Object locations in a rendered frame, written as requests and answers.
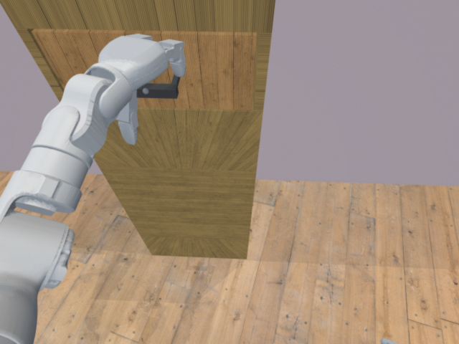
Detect left robot upper arm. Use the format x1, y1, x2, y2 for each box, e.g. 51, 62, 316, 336
0, 209, 75, 344

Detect robot left forearm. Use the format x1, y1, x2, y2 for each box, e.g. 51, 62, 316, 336
0, 63, 133, 223

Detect cabinet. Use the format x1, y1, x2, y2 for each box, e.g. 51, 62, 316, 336
0, 0, 275, 259

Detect drawer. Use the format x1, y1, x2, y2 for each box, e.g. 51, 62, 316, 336
32, 29, 257, 110

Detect handle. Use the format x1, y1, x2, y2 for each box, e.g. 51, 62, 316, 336
137, 75, 180, 99

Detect robot left hand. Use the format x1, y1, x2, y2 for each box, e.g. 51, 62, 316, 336
98, 34, 186, 145

